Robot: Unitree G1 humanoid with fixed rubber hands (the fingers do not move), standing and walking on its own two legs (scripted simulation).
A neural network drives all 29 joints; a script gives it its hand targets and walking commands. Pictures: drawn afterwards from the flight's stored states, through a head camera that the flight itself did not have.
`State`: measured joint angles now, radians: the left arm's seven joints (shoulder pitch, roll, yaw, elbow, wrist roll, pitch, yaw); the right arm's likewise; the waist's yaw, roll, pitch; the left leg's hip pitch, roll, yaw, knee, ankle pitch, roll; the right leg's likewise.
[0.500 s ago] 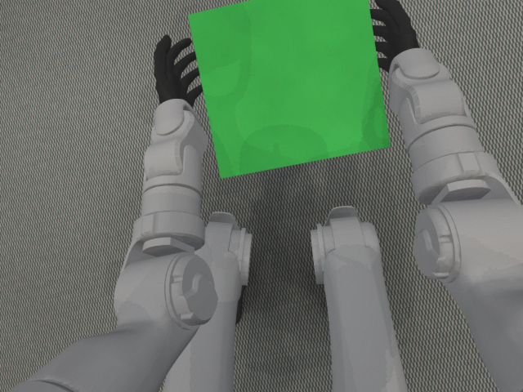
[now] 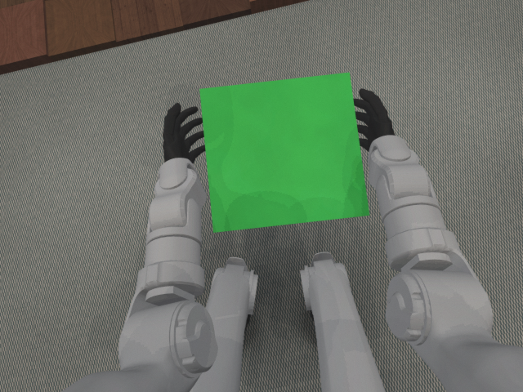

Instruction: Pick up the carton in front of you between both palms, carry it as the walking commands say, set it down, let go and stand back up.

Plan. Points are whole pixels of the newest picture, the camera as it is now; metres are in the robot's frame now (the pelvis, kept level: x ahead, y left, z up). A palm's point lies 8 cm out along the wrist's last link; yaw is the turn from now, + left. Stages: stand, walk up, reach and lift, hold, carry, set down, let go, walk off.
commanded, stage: reach and lift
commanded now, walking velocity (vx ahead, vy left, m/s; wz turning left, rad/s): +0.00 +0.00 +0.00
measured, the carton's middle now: (278, 166) +0.45 -0.02 -0.14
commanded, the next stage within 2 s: hold in 1.98 s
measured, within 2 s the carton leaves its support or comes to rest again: neither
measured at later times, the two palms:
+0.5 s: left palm (115, 133) +0.41 +0.14 +0.12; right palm (426, 120) +0.41 -0.16 +0.10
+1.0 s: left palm out of the picture +0.39 +0.15 +0.26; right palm out of the picture +0.37 -0.15 +0.24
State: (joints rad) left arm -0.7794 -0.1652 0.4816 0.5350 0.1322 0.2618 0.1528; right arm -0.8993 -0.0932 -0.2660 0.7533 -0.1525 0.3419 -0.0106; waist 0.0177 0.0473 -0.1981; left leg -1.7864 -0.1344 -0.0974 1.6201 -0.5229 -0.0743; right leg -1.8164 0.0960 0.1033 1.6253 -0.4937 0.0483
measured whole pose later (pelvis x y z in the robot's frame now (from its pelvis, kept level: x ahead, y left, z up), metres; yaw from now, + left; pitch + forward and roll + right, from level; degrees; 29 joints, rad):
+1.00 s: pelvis +0.09 +0.00 +0.23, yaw -1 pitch +1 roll +0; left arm -0.28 -0.16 0.28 0.44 0.24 0.50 0.03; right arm -0.23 0.15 -0.23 0.42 -0.24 0.57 -0.06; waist 0.00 0.01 -0.12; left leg -0.25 -0.05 -0.16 0.48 -0.25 -0.01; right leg -0.26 0.05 0.14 0.47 -0.23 0.01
